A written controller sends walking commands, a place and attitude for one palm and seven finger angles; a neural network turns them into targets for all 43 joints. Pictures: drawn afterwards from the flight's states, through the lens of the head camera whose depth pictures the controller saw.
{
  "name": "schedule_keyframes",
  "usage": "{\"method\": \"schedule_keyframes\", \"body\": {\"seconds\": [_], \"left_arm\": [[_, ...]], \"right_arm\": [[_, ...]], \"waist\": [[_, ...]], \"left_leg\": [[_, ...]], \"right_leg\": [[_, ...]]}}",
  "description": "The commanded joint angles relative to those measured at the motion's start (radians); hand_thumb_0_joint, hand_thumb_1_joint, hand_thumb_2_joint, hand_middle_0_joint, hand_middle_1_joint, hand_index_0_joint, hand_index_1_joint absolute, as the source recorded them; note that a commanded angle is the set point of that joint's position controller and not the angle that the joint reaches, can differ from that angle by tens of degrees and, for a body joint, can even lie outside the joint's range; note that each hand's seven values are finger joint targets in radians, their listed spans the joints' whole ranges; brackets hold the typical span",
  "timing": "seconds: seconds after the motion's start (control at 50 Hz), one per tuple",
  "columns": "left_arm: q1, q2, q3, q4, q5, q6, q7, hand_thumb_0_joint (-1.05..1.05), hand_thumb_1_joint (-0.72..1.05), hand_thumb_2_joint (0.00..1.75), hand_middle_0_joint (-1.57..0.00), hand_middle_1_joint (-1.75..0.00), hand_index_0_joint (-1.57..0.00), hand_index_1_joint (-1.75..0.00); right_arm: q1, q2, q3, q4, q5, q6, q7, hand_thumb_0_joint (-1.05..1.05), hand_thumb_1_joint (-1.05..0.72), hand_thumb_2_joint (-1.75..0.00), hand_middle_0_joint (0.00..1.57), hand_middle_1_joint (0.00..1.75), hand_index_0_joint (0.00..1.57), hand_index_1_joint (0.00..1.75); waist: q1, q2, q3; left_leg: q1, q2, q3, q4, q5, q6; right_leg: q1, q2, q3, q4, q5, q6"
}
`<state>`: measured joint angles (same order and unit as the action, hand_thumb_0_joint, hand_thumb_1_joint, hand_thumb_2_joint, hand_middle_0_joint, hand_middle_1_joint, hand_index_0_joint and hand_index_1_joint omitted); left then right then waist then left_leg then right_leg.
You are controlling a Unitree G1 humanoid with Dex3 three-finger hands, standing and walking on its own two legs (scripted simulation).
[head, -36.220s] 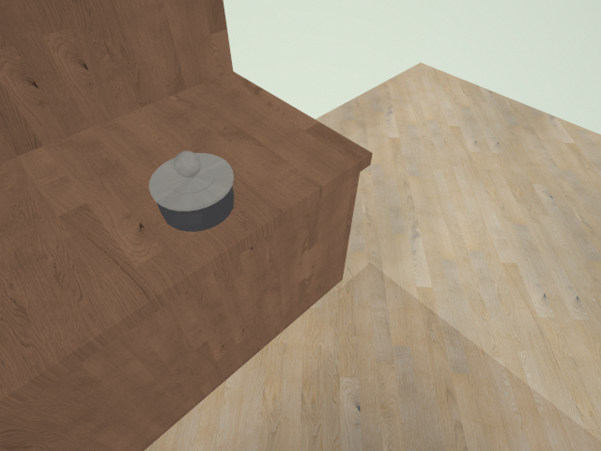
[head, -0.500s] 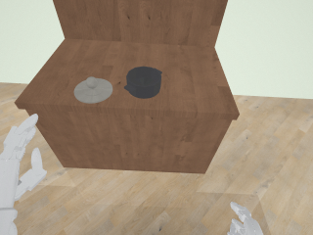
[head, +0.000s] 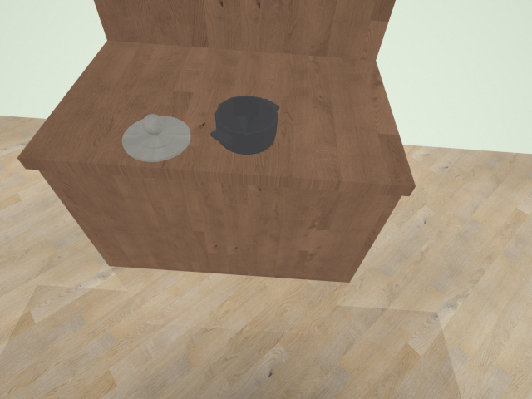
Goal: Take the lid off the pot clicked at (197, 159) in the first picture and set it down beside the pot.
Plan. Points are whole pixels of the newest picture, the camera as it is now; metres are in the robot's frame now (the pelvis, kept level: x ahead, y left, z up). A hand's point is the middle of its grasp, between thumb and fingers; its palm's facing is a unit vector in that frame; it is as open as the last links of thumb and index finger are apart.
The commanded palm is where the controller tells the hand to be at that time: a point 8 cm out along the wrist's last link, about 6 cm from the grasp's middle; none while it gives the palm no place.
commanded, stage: let the arm hang, fingers relaxed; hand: left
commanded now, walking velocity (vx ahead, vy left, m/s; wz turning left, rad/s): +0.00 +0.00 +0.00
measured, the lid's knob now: (153, 124) +0.72 +0.34 -0.07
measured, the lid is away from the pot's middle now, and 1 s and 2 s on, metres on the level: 0.24 0.24 0.24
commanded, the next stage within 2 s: look to check the result in 0.94 s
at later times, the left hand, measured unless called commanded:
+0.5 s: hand out of the picture +0.03 +0.16 -0.18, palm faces +0.03 -0.98 -0.20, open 7.3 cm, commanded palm none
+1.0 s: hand out of the picture +0.03 +0.15 -0.18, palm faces +0.04 -0.98 -0.17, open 7.3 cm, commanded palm none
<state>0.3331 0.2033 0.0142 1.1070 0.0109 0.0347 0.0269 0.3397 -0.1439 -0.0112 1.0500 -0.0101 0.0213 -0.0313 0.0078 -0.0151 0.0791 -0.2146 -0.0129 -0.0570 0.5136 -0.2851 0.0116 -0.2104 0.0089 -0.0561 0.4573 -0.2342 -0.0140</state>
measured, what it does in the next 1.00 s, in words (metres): stands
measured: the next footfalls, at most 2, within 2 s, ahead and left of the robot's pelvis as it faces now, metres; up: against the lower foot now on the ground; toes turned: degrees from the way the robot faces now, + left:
none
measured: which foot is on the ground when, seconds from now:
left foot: down 0.00-1.00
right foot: down 0.00-1.00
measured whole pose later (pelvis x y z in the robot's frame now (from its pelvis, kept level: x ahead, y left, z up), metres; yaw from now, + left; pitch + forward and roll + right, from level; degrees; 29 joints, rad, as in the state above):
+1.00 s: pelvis +0.03 -0.01 +0.00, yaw -1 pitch -1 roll -1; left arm 0.28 0.12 0.03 1.13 0.01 0.00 0.05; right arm 0.31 -0.10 -0.02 1.11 -0.01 -0.01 -0.05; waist -0.01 0.00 0.05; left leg -0.14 0.01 -0.05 0.47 -0.31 -0.01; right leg -0.16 0.03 -0.04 0.44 -0.27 -0.03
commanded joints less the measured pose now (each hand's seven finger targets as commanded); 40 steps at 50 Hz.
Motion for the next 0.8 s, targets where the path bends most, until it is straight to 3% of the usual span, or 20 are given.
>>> {"method": "schedule_keyframes", "body": {"seconds": [0.0,0.02,0.1,0.18,0.22,0.36,0.6,0.78], "left_arm": [[0.005,0.055,0.001,-0.030,-0.005,-0.038,0.007,0.00,0.90,0.90,-0.20,-0.30,-0.20,-0.30],[0.003,0.049,0.001,-0.024,-0.005,-0.039,0.010,0.00,0.90,0.90,-0.20,-0.30,-0.20,-0.30],[0.006,0.032,0.004,-0.010,-0.006,-0.038,0.015,0.00,0.90,0.90,-0.20,-0.30,-0.20,-0.30],[0.002,0.021,0.009,-0.006,-0.005,-0.038,0.018,0.00,0.90,0.90,-0.20,-0.30,-0.20,-0.30],[0.000,0.015,0.012,-0.008,-0.006,-0.041,0.019,0.00,0.90,0.90,-0.20,-0.30,-0.20,-0.30],[-0.008,0.005,0.018,-0.012,-0.005,-0.043,0.022,0.00,0.90,0.90,-0.20,-0.30,-0.20,-0.30],[-0.014,0.007,0.022,-0.013,-0.007,-0.047,0.021,0.00,0.90,0.90,-0.20,-0.30,-0.20,-0.30],[0.001,0.001,0.021,-0.006,-0.007,-0.048,0.023,0.00,0.90,0.90,-0.20,-0.30,-0.20,-0.30]], "right_arm": [[0.055,-0.097,-0.023,-0.024,0.004,-0.025,-0.010,0.00,-0.90,-0.90,0.20,0.30,0.20,0.30],[0.065,-0.088,-0.023,-0.015,0.004,-0.024,-0.011,0.00,-0.90,-0.90,0.20,0.30,0.20,0.30],[0.077,-0.067,-0.020,0.012,0.002,-0.025,-0.012,0.00,-0.90,-0.90,0.20,0.30,0.20,0.30],[0.080,-0.053,-0.021,0.026,0.001,-0.028,-0.014,0.00,-0.90,-0.90,0.20,0.30,0.20,0.30],[0.081,-0.050,-0.022,0.029,0.002,-0.032,-0.016,0.00,-0.90,-0.90,0.20,0.30,0.20,0.30],[0.076,-0.028,-0.025,0.040,0.002,-0.032,-0.020,0.00,-0.90,-0.90,0.20,0.30,0.20,0.30],[0.075,-0.040,-0.026,0.036,0.003,-0.035,-0.023,0.00,-0.90,-0.90,0.20,0.30,0.20,0.30],[0.066,-0.035,-0.027,0.043,0.004,-0.032,-0.024,0.00,-0.90,-0.90,0.20,0.30,0.20,0.30]], "waist": [[-0.009,0.028,-0.039],[-0.011,0.000,-0.031],[-0.010,0.000,0.001],[-0.008,0.029,0.012],[-0.006,0.012,-0.009],[-0.008,0.032,0.014],[-0.013,0.022,-0.024],[-0.014,0.018,-0.004]], "left_leg": [[-0.053,0.093,-0.060,-0.123,0.091,0.050],[-0.057,0.092,-0.055,-0.120,0.098,0.048],[-0.067,0.088,-0.049,-0.124,0.102,0.045],[-0.068,0.091,-0.051,-0.133,0.107,0.046],[-0.060,0.092,-0.049,-0.126,0.148,0.045],[-0.052,0.088,-0.033,-0.114,0.170,0.038],[-0.008,0.092,-0.024,-0.108,0.214,0.036],[0.006,0.089,-0.015,-0.102,0.215,0.032]], "right_leg": [[0.061,-0.084,0.093,-0.087,0.041,-0.036],[0.064,-0.085,0.092,-0.090,0.044,-0.037],[0.049,-0.084,0.097,-0.091,0.034,-0.038],[0.046,-0.079,0.092,-0.079,0.046,-0.037],[0.068,-0.081,0.090,-0.069,0.092,-0.034],[0.057,-0.083,0.098,-0.070,0.130,-0.039],[0.083,-0.087,0.100,-0.074,0.182,-0.038],[0.071,-0.090,0.101,-0.086,0.189,-0.037]]}}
